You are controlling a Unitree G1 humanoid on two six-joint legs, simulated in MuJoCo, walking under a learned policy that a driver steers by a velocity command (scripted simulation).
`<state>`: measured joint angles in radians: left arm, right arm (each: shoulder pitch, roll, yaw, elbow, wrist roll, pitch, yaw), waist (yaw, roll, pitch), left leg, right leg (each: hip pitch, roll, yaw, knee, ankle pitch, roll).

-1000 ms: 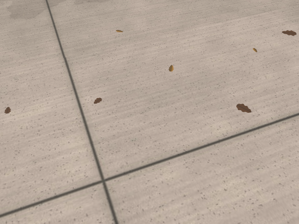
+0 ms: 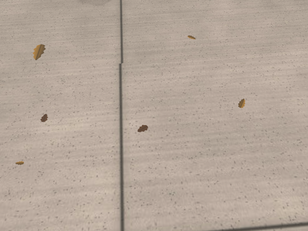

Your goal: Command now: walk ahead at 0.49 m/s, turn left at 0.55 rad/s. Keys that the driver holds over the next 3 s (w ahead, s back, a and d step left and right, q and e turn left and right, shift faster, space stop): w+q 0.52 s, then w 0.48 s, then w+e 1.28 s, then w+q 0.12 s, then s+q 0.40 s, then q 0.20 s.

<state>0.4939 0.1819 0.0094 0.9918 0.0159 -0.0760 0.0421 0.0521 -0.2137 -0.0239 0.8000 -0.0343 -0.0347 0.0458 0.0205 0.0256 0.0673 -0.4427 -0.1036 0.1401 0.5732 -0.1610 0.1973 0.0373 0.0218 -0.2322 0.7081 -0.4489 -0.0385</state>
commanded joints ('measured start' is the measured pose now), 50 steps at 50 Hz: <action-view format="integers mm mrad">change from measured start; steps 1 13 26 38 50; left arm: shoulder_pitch -45 -399 -296 -150 -6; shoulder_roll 111 141 234 167 221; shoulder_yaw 28 30 43 47 56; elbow -179 -301 -317 -189 -88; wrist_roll -1 31 5 -3 -1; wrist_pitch -17 48 0 -41 -7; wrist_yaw -21 -53 -41 -60 -53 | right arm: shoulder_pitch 365 373 358 252 -35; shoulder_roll -294 -178 -240 -104 -102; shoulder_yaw -94 -64 -75 -26 5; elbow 49 71 36 -23 -111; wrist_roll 9 37 25 -14 -2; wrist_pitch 11 -31 -39 -1 -25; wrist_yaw -25 -41 -52 -5 -8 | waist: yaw -111 -58 51 -41 3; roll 173 12 32 -125 -118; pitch -332 -11 -148 -50 -16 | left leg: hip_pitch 796 281 347 -173 41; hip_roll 437 171 137 113 106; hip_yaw -880 -448 -501 -235 -70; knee -160 -370 52 489 -36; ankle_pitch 28 295 650 -90 -16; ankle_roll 325 28 -63 -142 -115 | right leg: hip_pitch -727 -726 -165 -174 -79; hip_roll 45 -123 12 -247 -259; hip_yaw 226 236 251 429 306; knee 902 221 -255 -543 -436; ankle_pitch -119 380 347 468 690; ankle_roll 16 91 -14 -167 -120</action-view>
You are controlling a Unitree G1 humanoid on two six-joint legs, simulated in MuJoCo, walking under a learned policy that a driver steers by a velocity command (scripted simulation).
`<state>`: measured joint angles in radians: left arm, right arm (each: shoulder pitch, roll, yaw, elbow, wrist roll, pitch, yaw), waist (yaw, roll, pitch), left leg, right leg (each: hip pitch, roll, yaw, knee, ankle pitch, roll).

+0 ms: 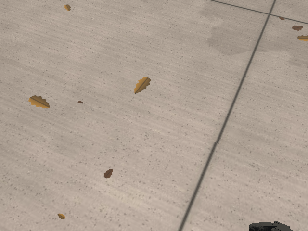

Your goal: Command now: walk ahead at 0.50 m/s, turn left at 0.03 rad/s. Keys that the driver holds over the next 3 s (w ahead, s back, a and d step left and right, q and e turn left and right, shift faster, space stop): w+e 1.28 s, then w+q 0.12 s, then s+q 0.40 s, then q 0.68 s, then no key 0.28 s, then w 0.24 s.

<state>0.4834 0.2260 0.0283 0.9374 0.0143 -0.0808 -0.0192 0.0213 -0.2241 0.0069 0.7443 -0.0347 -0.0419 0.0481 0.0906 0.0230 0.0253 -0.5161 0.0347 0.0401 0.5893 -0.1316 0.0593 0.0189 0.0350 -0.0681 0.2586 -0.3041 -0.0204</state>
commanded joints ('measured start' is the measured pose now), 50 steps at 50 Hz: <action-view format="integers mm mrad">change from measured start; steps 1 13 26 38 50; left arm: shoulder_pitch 11 -129 -437 -201 20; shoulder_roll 170 59 44 148 193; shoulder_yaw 34 37 16 67 75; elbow -24 -85 -218 -138 -129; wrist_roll -5 15 23 -16 -4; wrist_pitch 3 68 65 32 34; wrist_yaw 10 -23 -39 19 26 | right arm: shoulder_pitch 87 290 437 299 -97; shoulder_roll -101 -97 -143 -100 -100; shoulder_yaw -35 -58 -65 -62 -44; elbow -22 95 195 34 -125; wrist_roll -10 24 12 -15 1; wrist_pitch -27 -78 -46 -2 3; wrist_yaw -18 -53 -83 -47 -27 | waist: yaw -110 -68 -109 -125 9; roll -84 47 55 -8 -88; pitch -13 20 58 -33 17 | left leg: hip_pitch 254 420 629 -53 -197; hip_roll -58 204 228 77 7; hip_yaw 33 -61 192 -63 -53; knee -125 -461 -273 571 106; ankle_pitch -36 178 758 -185 96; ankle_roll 40 86 51 -88 -101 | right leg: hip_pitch -77 -670 -586 -176 -14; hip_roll -242 -128 -28 -179 -147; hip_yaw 119 101 -95 347 417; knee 144 852 394 -27 37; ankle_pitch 644 129 157 473 516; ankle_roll -123 -27 -118 -288 -223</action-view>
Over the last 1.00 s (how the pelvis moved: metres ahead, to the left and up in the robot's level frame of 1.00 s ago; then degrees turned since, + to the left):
0.51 0.06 0.03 26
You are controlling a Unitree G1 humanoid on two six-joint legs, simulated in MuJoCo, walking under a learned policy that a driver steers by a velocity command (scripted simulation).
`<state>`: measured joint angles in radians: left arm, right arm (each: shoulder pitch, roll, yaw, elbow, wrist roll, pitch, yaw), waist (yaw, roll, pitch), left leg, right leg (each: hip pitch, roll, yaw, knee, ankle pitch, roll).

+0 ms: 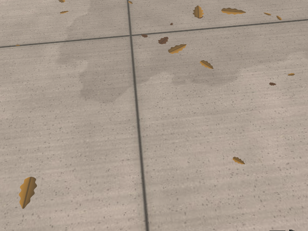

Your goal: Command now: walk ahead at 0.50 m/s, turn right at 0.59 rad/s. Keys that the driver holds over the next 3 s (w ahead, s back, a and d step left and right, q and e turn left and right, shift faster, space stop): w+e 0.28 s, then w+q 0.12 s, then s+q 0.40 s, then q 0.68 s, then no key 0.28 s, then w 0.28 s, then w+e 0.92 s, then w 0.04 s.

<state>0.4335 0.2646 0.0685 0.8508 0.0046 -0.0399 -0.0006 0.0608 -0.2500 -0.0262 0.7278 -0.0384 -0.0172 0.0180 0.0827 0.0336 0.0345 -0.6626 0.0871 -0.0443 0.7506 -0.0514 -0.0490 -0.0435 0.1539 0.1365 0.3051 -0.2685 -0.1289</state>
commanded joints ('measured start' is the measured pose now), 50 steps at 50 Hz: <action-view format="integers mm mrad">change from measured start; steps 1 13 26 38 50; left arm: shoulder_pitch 75 -42 -295 -332 -306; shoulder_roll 159 117 24 69 156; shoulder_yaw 36 17 -43 -36 8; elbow -46 -122 -170 -193 -164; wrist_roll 9 25 20 18 28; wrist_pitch -6 27 17 43 78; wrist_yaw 11 -23 -18 44 32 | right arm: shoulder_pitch -152 176 338 350 265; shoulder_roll -79 -96 -155 -121 -114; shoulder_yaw -10 -28 -38 -67 -52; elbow -120 -47 98 33 -49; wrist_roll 8 13 33 28 55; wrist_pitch -27 -51 -57 102 133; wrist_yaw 5 -26 0 -32 29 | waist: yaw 21 -75 -92 -138 -103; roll -104 71 107 -173 -197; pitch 8 -32 -56 -140 -124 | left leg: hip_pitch -34 533 526 198 444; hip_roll -56 183 49 -134 -119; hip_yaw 28 -241 25 17 127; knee -87 -526 -417 536 -50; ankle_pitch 5 -122 723 -410 -415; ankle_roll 14 187 207 11 116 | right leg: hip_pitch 60 -528 -346 -164 -252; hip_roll -272 -177 -123 -430 -469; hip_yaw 226 -39 -177 -68 -105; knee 10 878 372 43 -64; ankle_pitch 500 -64 205 822 -95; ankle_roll -111 75 129 -125 -17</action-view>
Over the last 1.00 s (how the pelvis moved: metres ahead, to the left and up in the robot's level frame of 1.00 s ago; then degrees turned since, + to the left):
0.49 -0.08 0.00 -31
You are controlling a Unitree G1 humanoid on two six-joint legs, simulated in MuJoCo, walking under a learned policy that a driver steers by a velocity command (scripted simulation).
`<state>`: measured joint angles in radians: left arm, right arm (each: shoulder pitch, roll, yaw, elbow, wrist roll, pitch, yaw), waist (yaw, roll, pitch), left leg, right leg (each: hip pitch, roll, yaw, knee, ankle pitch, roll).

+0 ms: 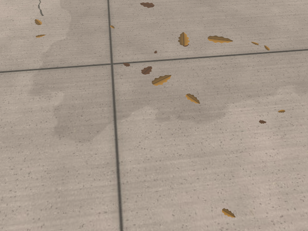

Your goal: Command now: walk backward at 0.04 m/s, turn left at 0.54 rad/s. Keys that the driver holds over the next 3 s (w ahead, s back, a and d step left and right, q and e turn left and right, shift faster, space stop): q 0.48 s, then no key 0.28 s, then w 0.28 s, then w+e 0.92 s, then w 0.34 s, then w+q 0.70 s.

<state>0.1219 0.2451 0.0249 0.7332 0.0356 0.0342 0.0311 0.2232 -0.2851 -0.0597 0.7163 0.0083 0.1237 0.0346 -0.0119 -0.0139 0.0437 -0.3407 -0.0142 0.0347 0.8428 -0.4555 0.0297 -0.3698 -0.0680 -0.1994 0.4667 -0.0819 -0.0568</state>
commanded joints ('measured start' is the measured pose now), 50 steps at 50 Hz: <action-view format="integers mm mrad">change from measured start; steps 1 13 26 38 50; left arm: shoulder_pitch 2 -8 134 66 -3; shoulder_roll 184 124 165 142 165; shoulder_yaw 58 54 35 17 49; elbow -43 -63 -82 -73 -67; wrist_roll -10 -23 -27 -24 -11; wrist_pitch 12 21 -15 -27 -50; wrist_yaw -1 -27 18 -12 -65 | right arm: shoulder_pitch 142 61 -32 -25 138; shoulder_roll -72 -153 -157 -82 -143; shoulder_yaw -18 -42 -47 -5 -3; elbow -22 -93 -121 -36 85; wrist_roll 5 -6 -3 -16 -28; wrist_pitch -13 -79 -77 -54 -153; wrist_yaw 17 -27 -18 -25 -47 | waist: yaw -29 -18 42 33 -42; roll -112 139 94 -140 129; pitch -119 -61 -111 -57 103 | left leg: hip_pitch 189 288 1 -38 405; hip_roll -23 165 39 -67 262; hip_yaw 59 -401 -515 -140 -477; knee -278 -547 -409 -86 -749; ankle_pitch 54 410 237 29 -66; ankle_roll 58 177 52 -75 202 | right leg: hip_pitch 41 -278 294 275 -360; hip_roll -229 80 52 -109 39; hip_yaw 199 241 313 387 233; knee -190 490 -170 -158 368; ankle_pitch -318 -248 -168 136 -282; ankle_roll -53 107 8 -138 12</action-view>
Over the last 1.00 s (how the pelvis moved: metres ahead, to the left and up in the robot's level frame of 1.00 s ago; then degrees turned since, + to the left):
0.25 -0.01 -0.01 4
